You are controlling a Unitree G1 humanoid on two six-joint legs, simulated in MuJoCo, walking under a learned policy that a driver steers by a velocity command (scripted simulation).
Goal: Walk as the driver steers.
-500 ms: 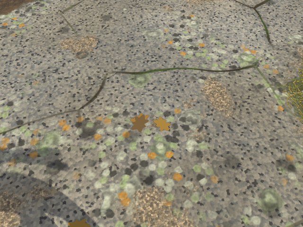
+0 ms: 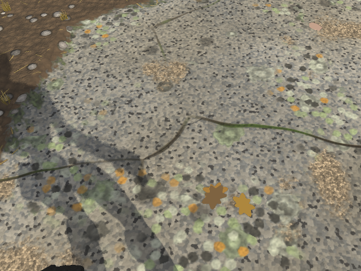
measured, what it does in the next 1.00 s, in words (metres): steps on the spot: left foot, then right foot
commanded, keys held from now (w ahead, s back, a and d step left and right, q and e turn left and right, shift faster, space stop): q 0.10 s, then no key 0.14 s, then e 0.76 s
